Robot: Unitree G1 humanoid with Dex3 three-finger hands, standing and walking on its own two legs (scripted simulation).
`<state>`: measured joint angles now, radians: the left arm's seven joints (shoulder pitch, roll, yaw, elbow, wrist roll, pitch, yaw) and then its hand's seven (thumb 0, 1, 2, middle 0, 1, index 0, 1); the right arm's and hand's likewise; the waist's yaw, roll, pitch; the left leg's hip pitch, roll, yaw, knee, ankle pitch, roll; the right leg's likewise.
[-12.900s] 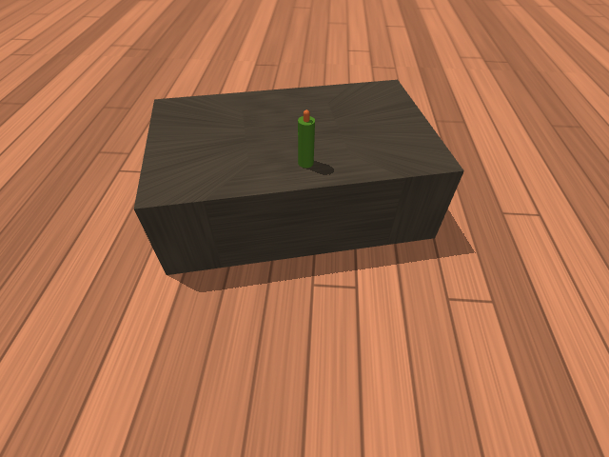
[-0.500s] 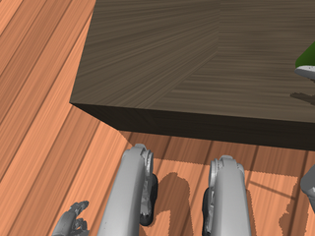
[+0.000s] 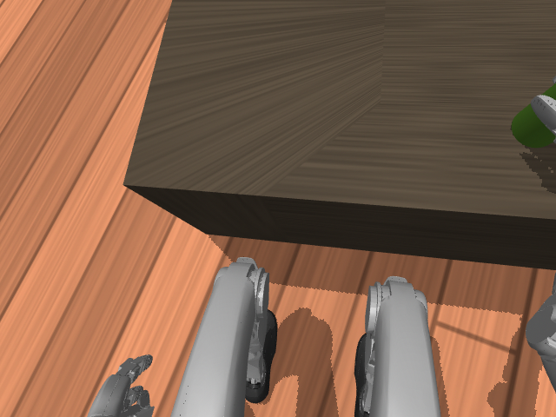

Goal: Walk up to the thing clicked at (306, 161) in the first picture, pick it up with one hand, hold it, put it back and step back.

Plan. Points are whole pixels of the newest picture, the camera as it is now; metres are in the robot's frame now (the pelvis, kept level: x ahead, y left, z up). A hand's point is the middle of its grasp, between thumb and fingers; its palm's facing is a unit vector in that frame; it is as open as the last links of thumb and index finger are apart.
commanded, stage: settle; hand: right
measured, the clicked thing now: out of the picture +0.51 -0.30 +0.05
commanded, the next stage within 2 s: lift in 0.94 s
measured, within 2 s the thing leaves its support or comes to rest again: leaves its support in 0.36 s
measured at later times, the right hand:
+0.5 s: hand out of the picture +0.50 -0.30 +0.06, palm faces +0.37 +0.93 -0.02, open 8.8 cm
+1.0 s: hand out of the picture +0.51 -0.29 +0.11, palm faces +0.36 +0.93 -0.01, open 8.8 cm
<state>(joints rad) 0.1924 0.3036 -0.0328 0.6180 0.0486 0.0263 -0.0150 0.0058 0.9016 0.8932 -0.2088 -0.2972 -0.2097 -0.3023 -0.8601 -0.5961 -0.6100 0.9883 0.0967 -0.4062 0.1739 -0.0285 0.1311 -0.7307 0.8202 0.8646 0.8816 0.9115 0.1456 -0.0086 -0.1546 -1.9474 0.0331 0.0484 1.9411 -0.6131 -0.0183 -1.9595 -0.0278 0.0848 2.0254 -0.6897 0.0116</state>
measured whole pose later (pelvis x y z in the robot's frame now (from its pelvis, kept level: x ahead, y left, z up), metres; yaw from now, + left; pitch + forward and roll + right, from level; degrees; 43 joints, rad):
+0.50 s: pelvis +0.01 +0.00 +0.04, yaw +0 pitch +34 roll +5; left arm 0.18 0.28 -0.01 0.64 0.04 0.02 0.02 0.01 0.89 0.91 -0.21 -0.30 -0.21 -0.31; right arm -0.76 -0.51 -0.57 0.86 0.08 -0.34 0.11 -0.06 0.30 -1.02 0.79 1.10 0.86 1.16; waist 0.12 0.00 -0.16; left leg -1.79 0.03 0.05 1.80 -0.61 -0.02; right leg -1.81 -0.03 0.07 1.89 -0.68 0.01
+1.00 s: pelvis +0.02 +0.00 +0.10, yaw +0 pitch +33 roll +4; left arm 0.22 0.28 0.00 0.65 0.05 0.01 0.01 0.01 0.89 0.90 -0.21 -0.29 -0.20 -0.30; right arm -0.76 -0.51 -0.58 0.94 0.08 -0.40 0.11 -0.06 0.30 -1.02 0.79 1.11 0.85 1.16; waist 0.13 0.00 -0.16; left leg -1.62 0.02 0.05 1.63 -0.59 -0.02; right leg -1.63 -0.05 0.07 1.72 -0.66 0.01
